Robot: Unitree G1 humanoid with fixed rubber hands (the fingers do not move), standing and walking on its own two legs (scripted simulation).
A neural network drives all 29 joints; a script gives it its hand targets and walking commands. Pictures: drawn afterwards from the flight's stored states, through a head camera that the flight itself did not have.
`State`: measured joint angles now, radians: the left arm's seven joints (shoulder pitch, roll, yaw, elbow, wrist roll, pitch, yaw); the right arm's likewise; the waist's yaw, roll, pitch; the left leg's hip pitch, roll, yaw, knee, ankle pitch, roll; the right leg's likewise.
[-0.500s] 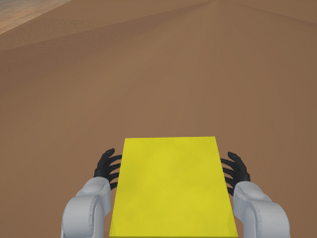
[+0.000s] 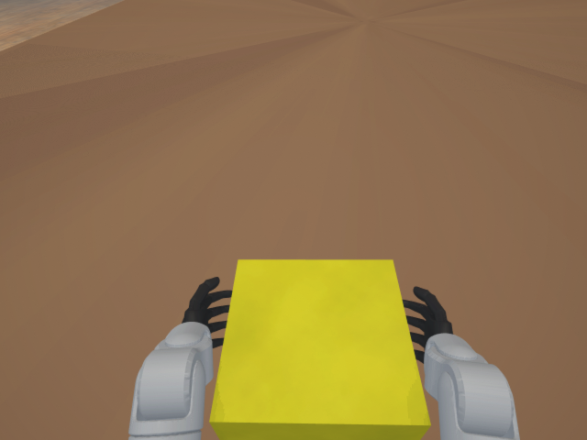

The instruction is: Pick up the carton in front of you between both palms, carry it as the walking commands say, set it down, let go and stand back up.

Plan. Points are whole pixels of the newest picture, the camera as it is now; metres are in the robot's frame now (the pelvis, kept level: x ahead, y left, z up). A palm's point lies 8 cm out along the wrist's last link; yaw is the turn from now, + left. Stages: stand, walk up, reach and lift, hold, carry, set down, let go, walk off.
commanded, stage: carry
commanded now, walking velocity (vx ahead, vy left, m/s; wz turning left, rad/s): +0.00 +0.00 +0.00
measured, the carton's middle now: (315, 372) +0.25 +0.00 -0.01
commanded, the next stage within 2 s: hold in 1.26 s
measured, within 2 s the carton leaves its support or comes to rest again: neither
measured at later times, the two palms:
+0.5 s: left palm (205, 351) +0.25 +0.14 +0.04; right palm (436, 360) +0.25 -0.16 +0.04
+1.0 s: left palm (210, 362) +0.23 +0.13 +0.04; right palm (450, 373) +0.23 -0.17 +0.04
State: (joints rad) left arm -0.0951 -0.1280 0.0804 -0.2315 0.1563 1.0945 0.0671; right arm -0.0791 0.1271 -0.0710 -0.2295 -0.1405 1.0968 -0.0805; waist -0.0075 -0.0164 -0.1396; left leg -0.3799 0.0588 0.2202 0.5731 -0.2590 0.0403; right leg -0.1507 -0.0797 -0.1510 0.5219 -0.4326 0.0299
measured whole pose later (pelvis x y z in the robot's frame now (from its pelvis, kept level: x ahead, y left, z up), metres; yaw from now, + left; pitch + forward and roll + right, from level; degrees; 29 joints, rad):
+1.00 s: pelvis -0.05 -0.02 +0.00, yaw +0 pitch +1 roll +0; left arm -0.21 -0.14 0.17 0.16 0.24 0.73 0.02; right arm -0.20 0.14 -0.16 0.17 -0.24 0.74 -0.03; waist 0.00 -0.01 -0.09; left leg -0.39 0.09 0.20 0.51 -0.14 0.02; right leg -0.19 -0.04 -0.16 0.54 -0.37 -0.01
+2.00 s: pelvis -0.11 +0.01 -0.06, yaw -11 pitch +24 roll -1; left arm -0.53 -0.24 0.46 0.41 0.32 0.17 0.08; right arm -0.67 0.05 -0.36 0.68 -0.28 0.15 0.03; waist 0.06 -0.04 0.07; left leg -1.09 -0.01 -0.05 0.87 -0.20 -0.02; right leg -0.99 0.07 0.09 0.96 -0.39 0.02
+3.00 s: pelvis -0.15 +0.01 -0.30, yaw -13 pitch +48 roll -1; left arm -1.00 -0.09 0.64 0.57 0.21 0.23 0.09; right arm -1.29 -0.15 -0.19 1.02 -0.16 0.23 -0.07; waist 0.17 -0.06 -0.05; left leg -2.21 -0.07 -0.11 1.75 -0.38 -0.10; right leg -2.11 0.18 0.06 1.88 -0.61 0.04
